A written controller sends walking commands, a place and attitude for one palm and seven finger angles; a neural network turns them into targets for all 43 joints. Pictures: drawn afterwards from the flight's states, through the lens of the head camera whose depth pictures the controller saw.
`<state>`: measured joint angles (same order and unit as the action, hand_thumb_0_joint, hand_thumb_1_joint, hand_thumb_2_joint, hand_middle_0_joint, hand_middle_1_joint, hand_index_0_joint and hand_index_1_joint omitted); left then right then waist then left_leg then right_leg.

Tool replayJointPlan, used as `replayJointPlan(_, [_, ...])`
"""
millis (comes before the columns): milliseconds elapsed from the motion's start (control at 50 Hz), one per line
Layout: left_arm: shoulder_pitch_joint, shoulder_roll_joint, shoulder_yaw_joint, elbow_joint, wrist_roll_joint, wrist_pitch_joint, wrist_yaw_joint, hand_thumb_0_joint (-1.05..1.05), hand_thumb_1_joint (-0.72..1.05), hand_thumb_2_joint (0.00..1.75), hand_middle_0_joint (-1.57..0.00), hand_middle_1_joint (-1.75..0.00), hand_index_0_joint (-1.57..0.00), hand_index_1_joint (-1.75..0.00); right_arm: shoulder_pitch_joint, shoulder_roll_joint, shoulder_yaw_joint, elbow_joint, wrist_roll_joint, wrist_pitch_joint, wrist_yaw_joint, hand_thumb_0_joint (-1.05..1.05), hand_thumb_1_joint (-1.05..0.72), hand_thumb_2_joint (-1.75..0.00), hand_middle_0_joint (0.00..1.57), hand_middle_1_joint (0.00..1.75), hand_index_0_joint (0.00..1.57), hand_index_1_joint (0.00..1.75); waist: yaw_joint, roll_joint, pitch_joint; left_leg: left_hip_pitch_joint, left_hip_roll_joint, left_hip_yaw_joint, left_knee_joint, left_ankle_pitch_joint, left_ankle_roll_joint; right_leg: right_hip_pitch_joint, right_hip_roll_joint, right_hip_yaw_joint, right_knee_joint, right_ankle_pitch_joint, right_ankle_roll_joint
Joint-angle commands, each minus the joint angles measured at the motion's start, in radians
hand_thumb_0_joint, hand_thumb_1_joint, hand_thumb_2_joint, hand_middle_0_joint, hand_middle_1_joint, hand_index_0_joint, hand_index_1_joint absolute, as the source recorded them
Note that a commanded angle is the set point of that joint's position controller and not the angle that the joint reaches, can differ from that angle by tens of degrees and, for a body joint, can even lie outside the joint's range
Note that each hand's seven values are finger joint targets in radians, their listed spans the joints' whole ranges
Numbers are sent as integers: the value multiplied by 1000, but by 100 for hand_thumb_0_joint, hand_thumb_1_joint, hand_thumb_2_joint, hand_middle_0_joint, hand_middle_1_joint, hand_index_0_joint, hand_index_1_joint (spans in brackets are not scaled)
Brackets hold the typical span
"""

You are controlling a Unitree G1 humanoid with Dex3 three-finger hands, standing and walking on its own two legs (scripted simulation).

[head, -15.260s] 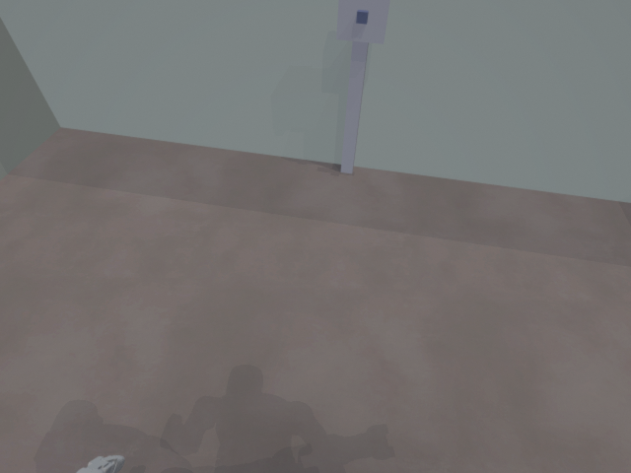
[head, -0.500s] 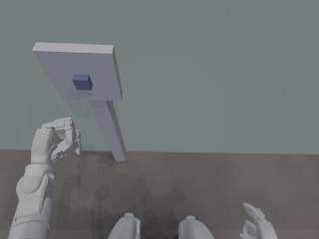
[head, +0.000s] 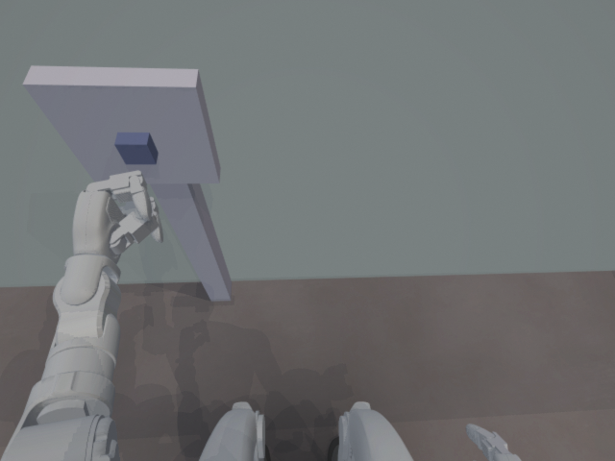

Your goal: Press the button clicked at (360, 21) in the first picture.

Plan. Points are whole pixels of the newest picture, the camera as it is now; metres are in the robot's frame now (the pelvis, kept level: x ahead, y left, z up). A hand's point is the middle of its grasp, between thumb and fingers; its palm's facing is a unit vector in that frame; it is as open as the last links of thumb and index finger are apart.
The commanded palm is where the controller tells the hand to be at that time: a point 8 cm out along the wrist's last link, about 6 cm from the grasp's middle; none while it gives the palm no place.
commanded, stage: aim a knuckle at the button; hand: left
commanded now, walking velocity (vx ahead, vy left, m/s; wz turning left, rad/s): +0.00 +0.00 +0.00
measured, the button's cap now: (137, 146) +0.49 +0.23 +0.07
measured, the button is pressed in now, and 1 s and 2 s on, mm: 0 0 8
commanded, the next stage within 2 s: press the button with the knuckle in 0.68 s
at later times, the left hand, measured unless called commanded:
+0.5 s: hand (153, 221) +0.41 +0.20 +0.03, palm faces +0.04 -1.00 -0.01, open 3.1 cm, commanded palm +0.38 +0.25 +0.04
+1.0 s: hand (156, 212) +0.42 +0.20 +0.03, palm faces +0.06 -1.00 -0.02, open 3.1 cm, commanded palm +0.39 +0.24 +0.04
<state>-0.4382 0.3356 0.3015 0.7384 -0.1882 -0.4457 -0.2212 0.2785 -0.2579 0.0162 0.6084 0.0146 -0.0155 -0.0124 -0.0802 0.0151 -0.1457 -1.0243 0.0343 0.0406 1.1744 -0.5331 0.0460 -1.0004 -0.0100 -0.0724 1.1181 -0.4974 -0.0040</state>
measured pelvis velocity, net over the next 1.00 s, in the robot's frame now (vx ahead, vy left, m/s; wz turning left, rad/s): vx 0.00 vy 0.00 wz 0.01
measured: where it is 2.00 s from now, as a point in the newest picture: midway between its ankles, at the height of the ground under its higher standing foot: outside the picture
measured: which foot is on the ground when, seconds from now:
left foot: down 0.00-1.00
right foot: down 0.00-1.00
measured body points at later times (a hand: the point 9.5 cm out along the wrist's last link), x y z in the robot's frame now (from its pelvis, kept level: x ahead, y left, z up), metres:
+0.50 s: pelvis +0.00 +0.00 +0.00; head +0.12 +0.02 +0.44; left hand +0.40 +0.26 +0.03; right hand +0.10 -0.26 -0.11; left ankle +0.01 +0.09 -0.65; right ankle +0.02 -0.12 -0.65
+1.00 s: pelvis +0.00 +0.00 +0.00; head +0.12 +0.02 +0.43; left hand +0.41 +0.25 +0.03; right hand +0.10 -0.26 -0.11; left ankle +0.01 +0.09 -0.65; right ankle +0.02 -0.12 -0.65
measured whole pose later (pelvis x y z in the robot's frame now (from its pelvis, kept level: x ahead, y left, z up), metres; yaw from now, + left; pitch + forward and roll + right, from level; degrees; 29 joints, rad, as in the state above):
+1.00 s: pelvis +0.00 +0.00 +0.00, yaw +0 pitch +22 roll -3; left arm -0.49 0.34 0.30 0.80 -0.17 -0.47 -0.20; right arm 0.27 -0.26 0.02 0.62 0.02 0.02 -0.01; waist -0.08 0.01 -0.14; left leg -1.03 0.03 0.03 1.17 -0.53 0.04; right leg -1.00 -0.01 -0.08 1.11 -0.50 -0.01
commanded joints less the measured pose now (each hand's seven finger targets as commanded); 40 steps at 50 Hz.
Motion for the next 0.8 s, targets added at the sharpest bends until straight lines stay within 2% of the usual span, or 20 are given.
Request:
replayJointPlan(0, [-288,205,60,-164,-15,-81,-4,0,90,90,-130,-150,-130,-150,88,-170,-72,-84,-4,-13,-9,0,-90,-90,20,30,20,30,10,65,-430,343,-6,-91,-148,417,-39,182,32,28,-109,298,-23])
replayJointPlan(40, [-230,206,69,-168,-19,-76,-10,0,90,90,-130,-150,-130,-150,90,-170,-73,-97,-2,-4,-6,0,-90,-90,20,30,20,30,19,50,-455,340,-7,-85,-149,458,-37,211,32,29,-107,335,-22])
replayJointPlan(80, [-227,184,50,-192,-25,-73,-13,0,90,90,-130,-150,-130,-150,85,-163,-71,-103,0,2,-2,0,-90,-90,20,30,20,30,18,68,-438,337,-9,-80,-157,450,-37,221,32,28,-115,335,-21])
replayJointPlan(100, [-215,214,78,-189,-26,-73,-9,0,90,90,-130,-150,-130,-150,88,-167,-73,-103,1,6,-3,0,-90,-90,20,30,20,30,21,32,-432,323,-6,-82,-159,441,-35,231,34,28,-115,334,-20])
replayJointPlan(160, [-237,195,61,-212,-25,-83,-1,0,90,90,-130,-150,-130,-150,84,-162,-71,-105,0,8,-4,0,-90,-90,20,30,20,30,15,62,-423,327,-8,-81,-162,429,-35,219,33,29,-117,323,-20])
replayJointPlan(200, [-268,204,65,-198,-23,-90,3,0,90,90,-130,-150,-130,-150,85,-165,-72,-95,1,7,-9,0,-90,-90,20,30,20,30,-1,27,-392,307,-6,-82,-161,394,-32,209,34,30,-124,303,-17])
replayJointPlan(240, [-315,216,63,-245,-17,-110,4,0,90,90,-130,-150,-130,-150,82,-166,-72,-92,-2,4,-12,0,-90,-90,20,30,20,30,2,76,-428,344,-5,-88,-159,410,-36,194,32,31,-115,300,-21])
replayJointPlan(260, [-283,172,29,-236,-17,-109,1,0,90,90,-130,-150,-130,-150,79,-161,-73,-94,-2,1,-10,0,-90,-90,20,30,20,30,2,109,-429,379,-5,-91,-164,419,-41,170,33,25,-119,287,-23])
replayJointPlan(400, [-309,166,19,-154,-16,-84,1,0,90,90,-130,-150,-130,-150,71,-168,-68,-83,1,5,-12,0,-90,-90,20,30,20,30,-13,57,-365,327,-7,-96,-166,343,-36,147,31,22,-130,241,-21])
replayJointPlan(440, [-333,205,51,-173,-13,-93,7,0,90,90,-130,-150,-130,-150,70,-169,-68,-88,-1,6,-15,0,-90,-90,20,30,20,30,-1,64,-399,333,-10,-96,-162,354,-35,168,30,27,-123,254,-23])
replayJointPlan(460, [-300,193,44,-183,-11,-94,7,0,90,90,-130,-150,-130,-150,70,-167,-68,-98,-1,7,-14,0,-90,-90,20,30,20,30,9,74,-424,356,-9,-98,-166,386,-39,173,31,24,-117,268,-25])
replayJointPlan(480, [-316,173,26,-208,-16,-98,8,0,90,90,-130,-150,-130,-150,64,-162,-66,-99,-1,6,-12,0,-90,-90,20,30,20,30,4,88,-434,369,-10,-93,-160,403,-38,178,31,26,-119,285,-23])
replayJointPlan(520, [-303,190,38,-203,-14,-100,11,0,90,90,-130,-150,-130,-150,69,-166,-68,-98,-2,7,-11,0,-90,-90,20,30,20,30,3,81,-436,370,-6,-99,-156,421,-40,170,33,22,-113,290,-25])
replayJointPlan(560, [-304,155,12,-177,-14,-91,11,0,90,90,-130,-150,-130,-150,68,-160,-66,-97,0,9,-9,0,-90,-90,20,30,20,30,-8,59,-411,356,-6,-95,-154,412,-37,171,34,24,-119,296,-19])
replayJointPlan(580, [-301,185,40,-163,-14,-87,13,0,90,90,-130,-150,-130,-150,70,-166,-67,-96,0,10,-10,0,-90,-90,20,30,20,30,-3,42,-399,334,-7,-94,-154,397,-37,177,33,25,-120,291,-20])
replayJointPlan(620, [-313,184,32,-164,-10,-85,11,0,90,90,-130,-150,-130,-150,71,-166,-66,-99,0,12,-12,0,-90,-90,20,30,20,30,-3,65,-397,335,-8,-96,-156,393,-37,170,32,25,-117,285,-23])
replayJointPlan(680, [-296,190,42,-185,-16,-89,8,0,90,90,-130,-150,-130,-150,68,-164,-66,-101,0,12,-11,0,-90,-90,20,30,20,30,4,57,-425,342,-9,-90,-154,407,-37,195,32,29,-119,304,-21])
replayJointPlan(720, [-291,162,16,-228,-21,-96,4,0,90,90,-130,-150,-130,-150,69,-159,-69,-105,0,9,-9,0,-90,-90,20,30,20,30,5,84,-446,371,-9,-91,-153,452,-37,201,33,27,-116,331,-23])
replayJointPlan(740, [-256,187,40,-242,-19,-97,7,0,90,90,-130,-150,-130,-150,72,-162,-71,-105,1,10,-8,0,-90,-90,20,30,20,30,18,87,-471,392,-5,-91,-154,482,-41,208,34,28,-113,346,-23])
replayJointPlan(780, [-244,140,0,-243,-24,-87,7,0,90,90,-130,-150,-130,-150,67,-156,-70,-105,3,10,-5,0,-90,-90,20,30,20,30,1,67,-436,375,-4,-88,-155,474,-38,204,33,25,-123,348,-18])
